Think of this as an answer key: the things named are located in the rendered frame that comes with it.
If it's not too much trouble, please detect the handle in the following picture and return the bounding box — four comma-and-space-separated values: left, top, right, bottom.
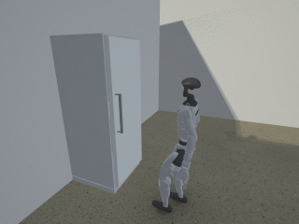
115, 93, 123, 133

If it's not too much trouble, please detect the robot thigh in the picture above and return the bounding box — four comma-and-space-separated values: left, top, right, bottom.
159, 150, 185, 187
172, 145, 180, 177

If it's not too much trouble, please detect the fridge door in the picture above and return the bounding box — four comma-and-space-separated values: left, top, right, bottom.
104, 35, 142, 187

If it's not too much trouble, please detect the right robot upper arm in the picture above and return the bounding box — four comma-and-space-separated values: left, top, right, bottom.
195, 99, 200, 125

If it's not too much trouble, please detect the left robot upper arm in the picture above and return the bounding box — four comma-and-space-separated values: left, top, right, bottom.
179, 106, 198, 143

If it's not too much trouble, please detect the robot left hand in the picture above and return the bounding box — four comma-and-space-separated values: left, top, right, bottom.
176, 168, 190, 189

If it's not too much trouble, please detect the robot right thigh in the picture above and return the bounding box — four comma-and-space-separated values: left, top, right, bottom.
172, 145, 180, 177

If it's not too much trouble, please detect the robot left thigh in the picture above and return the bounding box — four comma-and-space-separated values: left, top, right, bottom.
159, 150, 185, 187

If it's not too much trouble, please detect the robot left forearm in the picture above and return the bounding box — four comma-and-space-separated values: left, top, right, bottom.
181, 136, 196, 170

